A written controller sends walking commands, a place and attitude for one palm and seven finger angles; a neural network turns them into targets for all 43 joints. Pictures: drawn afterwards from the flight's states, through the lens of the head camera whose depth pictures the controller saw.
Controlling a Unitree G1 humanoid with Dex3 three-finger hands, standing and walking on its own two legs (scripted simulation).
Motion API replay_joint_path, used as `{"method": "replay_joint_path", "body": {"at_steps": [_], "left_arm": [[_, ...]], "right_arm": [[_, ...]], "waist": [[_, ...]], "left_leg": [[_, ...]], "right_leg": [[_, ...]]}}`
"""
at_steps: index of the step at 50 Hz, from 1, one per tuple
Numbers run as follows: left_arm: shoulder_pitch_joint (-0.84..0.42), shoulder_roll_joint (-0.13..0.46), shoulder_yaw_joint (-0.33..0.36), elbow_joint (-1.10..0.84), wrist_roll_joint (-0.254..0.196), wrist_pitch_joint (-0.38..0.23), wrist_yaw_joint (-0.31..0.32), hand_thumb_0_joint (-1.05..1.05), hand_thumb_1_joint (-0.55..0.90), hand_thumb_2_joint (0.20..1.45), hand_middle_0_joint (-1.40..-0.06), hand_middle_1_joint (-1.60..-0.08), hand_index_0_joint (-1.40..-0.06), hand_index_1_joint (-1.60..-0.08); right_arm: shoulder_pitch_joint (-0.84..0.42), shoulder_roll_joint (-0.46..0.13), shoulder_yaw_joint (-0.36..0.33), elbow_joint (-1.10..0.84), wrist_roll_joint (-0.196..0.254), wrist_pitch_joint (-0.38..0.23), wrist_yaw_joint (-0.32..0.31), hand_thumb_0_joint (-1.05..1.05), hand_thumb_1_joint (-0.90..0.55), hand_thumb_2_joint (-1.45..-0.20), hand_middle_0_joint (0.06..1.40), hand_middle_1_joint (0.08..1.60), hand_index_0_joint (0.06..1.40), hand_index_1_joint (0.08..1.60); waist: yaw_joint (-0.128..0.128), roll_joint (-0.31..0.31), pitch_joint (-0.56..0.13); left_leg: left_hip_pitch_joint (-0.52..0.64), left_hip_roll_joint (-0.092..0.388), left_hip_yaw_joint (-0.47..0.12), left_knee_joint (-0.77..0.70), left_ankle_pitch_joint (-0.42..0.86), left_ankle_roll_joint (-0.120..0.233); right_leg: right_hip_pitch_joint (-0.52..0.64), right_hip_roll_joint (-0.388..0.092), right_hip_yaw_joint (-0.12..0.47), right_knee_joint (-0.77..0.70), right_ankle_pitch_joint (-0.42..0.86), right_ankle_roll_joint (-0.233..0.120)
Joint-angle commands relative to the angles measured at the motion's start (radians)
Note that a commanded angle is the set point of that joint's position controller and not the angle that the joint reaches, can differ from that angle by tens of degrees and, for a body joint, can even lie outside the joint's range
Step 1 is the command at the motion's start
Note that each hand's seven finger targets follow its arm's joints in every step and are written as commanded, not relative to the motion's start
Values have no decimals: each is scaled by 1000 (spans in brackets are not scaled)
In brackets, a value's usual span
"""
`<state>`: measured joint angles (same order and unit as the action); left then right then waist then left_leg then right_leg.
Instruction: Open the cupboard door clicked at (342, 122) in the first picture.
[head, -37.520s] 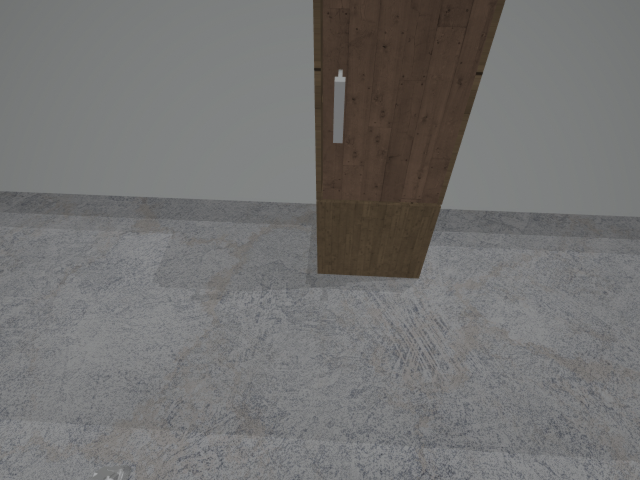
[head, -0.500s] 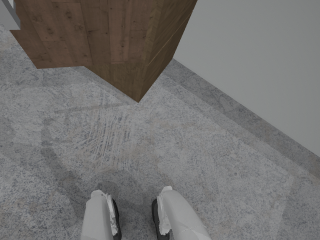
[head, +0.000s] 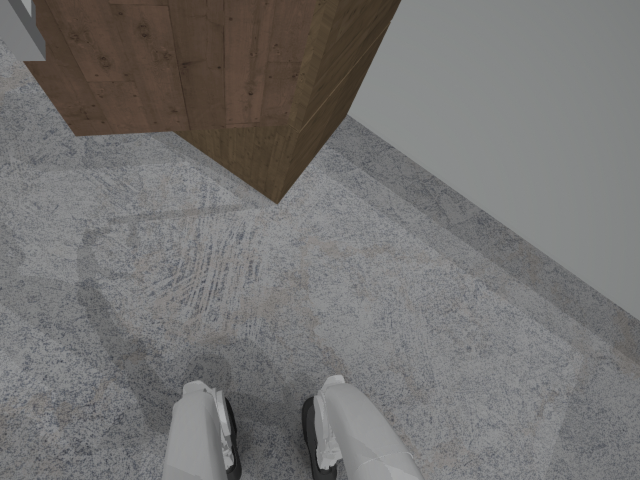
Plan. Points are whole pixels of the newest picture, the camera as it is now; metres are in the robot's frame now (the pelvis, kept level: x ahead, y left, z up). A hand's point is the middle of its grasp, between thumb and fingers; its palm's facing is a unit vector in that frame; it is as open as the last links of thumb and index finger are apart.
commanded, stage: move the hooked fingers beside the handle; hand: left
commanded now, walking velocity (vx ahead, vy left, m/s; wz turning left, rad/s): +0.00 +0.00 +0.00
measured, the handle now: out of the picture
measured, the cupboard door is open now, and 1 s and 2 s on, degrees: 45 45 44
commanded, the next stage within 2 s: slide the fingers in behind the handle in 0.32 s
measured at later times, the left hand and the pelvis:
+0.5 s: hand out of the picture +0.56 +0.31 +0.09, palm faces +0.07 -1.00 -0.02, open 14.0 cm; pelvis +0.00 +0.00 +0.00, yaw +0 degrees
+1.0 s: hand out of the picture +0.57 +0.27 +0.09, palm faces +0.07 -1.00 -0.01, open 14.0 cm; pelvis -0.01 +0.00 +0.00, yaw +0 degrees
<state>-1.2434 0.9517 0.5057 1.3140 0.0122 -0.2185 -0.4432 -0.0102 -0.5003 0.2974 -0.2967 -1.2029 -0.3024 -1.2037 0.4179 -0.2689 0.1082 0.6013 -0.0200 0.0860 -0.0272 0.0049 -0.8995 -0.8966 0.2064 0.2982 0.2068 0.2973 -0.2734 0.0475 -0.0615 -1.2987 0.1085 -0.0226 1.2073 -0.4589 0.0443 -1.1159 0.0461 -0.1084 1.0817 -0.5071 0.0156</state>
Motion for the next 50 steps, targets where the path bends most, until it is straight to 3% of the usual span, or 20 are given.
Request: {"method": "replay_joint_path", "body": {"at_steps": [1,2,5,7,12,15,16,18,21,25,27,30,34,35,37,38,40,45,47,50], "left_arm": [[-415,252,20,-248,-32,-84,14,0,-500,300,-300,-1200,-300,-1200],[-397,248,24,-253,-35,-89,15,0,-500,300,-300,-1200,-300,-1200],[-392,241,22,-197,-38,-85,17,0,-500,300,-300,-1200,-300,-1200],[-369,258,21,-173,-26,-78,20,0,-500,300,-300,-1200,-300,-1200],[-412,315,50,-232,-24,-108,21,0,-500,300,-300,-1200,-300,-1200],[-388,362,87,-244,-31,-118,5,0,-500,300,-300,-1200,-300,-1200],[-366,322,63,-217,-35,-107,-4,0,-500,300,-300,-1200,-300,-1200],[-368,304,41,-198,-37,-91,-17,0,-500,300,-300,-1200,-300,-1200],[-378,311,49,-237,-43,-90,-24,0,-500,300,-300,-1200,-300,-1200],[-408,215,-5,-243,-58,-89,-22,0,-500,300,-300,-1200,-300,-1200],[-405,168,-33,-205,-59,-75,-11,0,-500,300,-300,-1200,-300,-1200],[-414,202,-8,-212,-50,-78,14,0,-500,300,-300,-1200,-300,-1200],[-418,198,-2,-237,-41,-94,45,0,-500,300,-300,-1200,-300,-1200],[-411,234,24,-252,-37,-101,52,0,-500,300,-300,-1200,-300,-1200],[-402,195,6,-262,-34,-105,61,0,-500,300,-300,-1200,-300,-1200],[-395,187,5,-233,-37,-100,64,0,-500,300,-300,-1200,-300,-1200],[-400,222,25,-221,-34,-102,72,0,-500,300,-300,-1200,-300,-1200],[-414,199,11,-234,-29,-114,83,0,-500,300,-300,-1200,-300,-1200],[-423,170,-9,-218,-30,-110,86,0,-500,300,-300,-1200,-300,-1200],[-425,146,-11,-243,-37,-115,89,0,-500,300,-300,-1200,-300,-1200]], "right_arm": [[259,-237,-85,6,-11,0,-22,0,-900,-900,200,300,200,300],[257,-236,-87,4,-11,-1,-19,0,-900,-900,200,300,200,300],[247,-235,-82,3,-7,1,-18,0,-900,-900,200,300,200,300],[237,-235,-76,-8,-4,2,-20,0,-900,-900,200,300,200,300],[230,-238,-75,-11,-8,0,-23,0,-900,-900,200,300,200,300],[232,-241,-75,-9,-5,5,-23,0,-900,-900,200,300,200,300],[225,-238,-77,-12,0,4,-20,0,-900,-900,200,300,200,300],[220,-236,-74,-9,4,4,-22,0,-900,-900,200,300,200,300],[232,-240,-78,-4,1,5,-25,0,-900,-900,200,300,200,300],[235,-236,-84,13,-1,-2,-20,0,-900,-900,200,300,200,300],[234,-234,-84,14,0,-5,-21,0,-900,-900,200,300,200,300],[239,-236,-80,14,-5,-10,-21,0,-900,-900,200,300,200,300],[235,-228,-80,6,-10,-16,-13,0,-900,-900,200,300,200,300],[237,-234,-81,5,-12,-13,-12,0,-900,-900,200,300,200,300],[229,-229,-87,0,-12,-14,-5,0,-900,-900,200,300,200,300],[226,-229,-86,2,-9,-15,-5,0,-900,-900,200,300,200,300],[229,-236,-82,1,-9,-14,-7,0,-900,-900,200,300,200,300],[232,-233,-87,7,-11,-18,-4,0,-900,-900,200,300,200,300],[233,-231,-87,11,-11,-19,-4,0,-900,-900,200,300,200,300],[244,-230,-94,18,-14,-21,0,0,-900,-900,200,300,200,300]], "waist": [[-7,349,-612],[-1,345,-627],[-15,294,-573],[-8,284,-554],[-6,324,-615],[13,333,-648],[7,319,-637],[1,306,-601],[6,331,-643],[-11,342,-617],[-25,303,-572],[-12,316,-586],[-7,334,-592],[5,330,-610],[6,338,-621],[-3,303,-587],[-2,290,-580],[-5,295,-602],[-16,286,-576],[-9,303,-625]], "left_leg": [[822,-10,-125,-83,552,-19],[829,-11,-123,-81,570,-20],[768,-14,-111,-75,528,-11],[720,-18,-99,-74,483,-7],[733,-15,-99,-55,504,-8],[755,-15,-102,-53,547,-11],[743,-18,-99,-53,527,-9],[709,-19,-90,-53,486,-5],[761,-15,-105,-56,528,-9],[803,-9,-125,-69,513,-17],[773,-10,-124,-75,465,-12],[762,-13,-122,-76,456,-13],[760,-15,-116,-78,454,-13],[768,-13,-120,-82,463,-17],[782,-16,-121,-87,458,-20],[754,-15,-115,-86,429,-16],[729,-16,-115,-92,410,-14],[737,-17,-114,-89,414,-13],[724,-17,-115,-89,400,-13],[771,-18,-122,-89,448,-16]], "right_leg": [[-22,46,12,-99,314,-39],[-11,47,13,-99,324,-39],[-4,47,14,-100,321,-35],[13,47,18,-99,306,-34],[23,46,23,-82,320,-33],[44,47,23,-77,343,-35],[36,50,24,-82,336,-33],[37,51,24,-88,323,-30],[24,49,20,-85,331,-33],[-39,48,10,-89,297,-37],[-51,49,10,-97,277,-35],[-39,44,12,-90,271,-39],[-27,45,17,-89,274,-41],[-10,44,14,-86,275,-41],[-15,45,13,-87,271,-41],[-14,46,14,-94,265,-37],[0,45,16,-93,254,-37],[0,44,19,-90,260,-38],[-12,43,18,-92,253,-36],[-9,43,16,-90,275,-39]]}}
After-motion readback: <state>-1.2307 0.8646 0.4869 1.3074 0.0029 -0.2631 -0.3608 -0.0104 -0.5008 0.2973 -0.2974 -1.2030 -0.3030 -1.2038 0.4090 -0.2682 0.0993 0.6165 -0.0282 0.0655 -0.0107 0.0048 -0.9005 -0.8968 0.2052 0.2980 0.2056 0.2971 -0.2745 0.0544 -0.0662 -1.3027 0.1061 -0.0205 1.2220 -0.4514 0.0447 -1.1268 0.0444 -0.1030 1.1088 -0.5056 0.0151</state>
